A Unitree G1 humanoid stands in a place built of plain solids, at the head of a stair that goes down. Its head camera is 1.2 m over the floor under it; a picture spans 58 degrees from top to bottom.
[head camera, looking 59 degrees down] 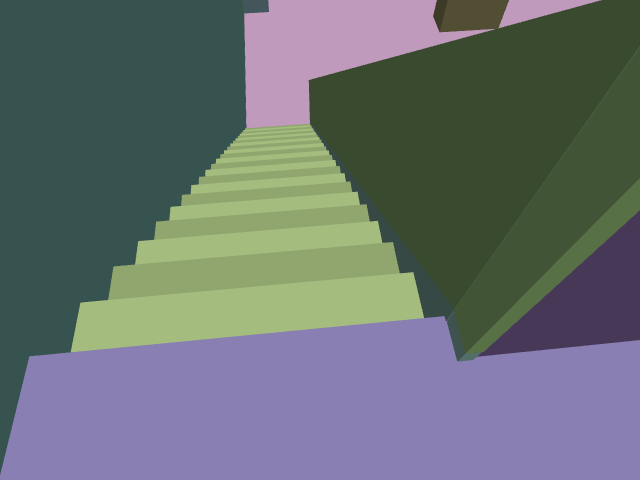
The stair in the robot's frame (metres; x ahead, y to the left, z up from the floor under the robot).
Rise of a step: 0.20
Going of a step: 0.25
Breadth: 1.18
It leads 6 degrees to the left of straight ahead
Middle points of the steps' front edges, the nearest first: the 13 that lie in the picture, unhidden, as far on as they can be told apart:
0.40 0.22 0.00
0.65 0.25 -0.20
0.90 0.27 -0.40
1.14 0.30 -0.61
1.39 0.32 -0.81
1.63 0.35 -1.01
1.88 0.37 -1.21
2.12 0.40 -1.42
2.37 0.42 -1.62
2.61 0.45 -1.82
2.86 0.47 -2.02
3.11 0.50 -2.23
3.35 0.52 -2.43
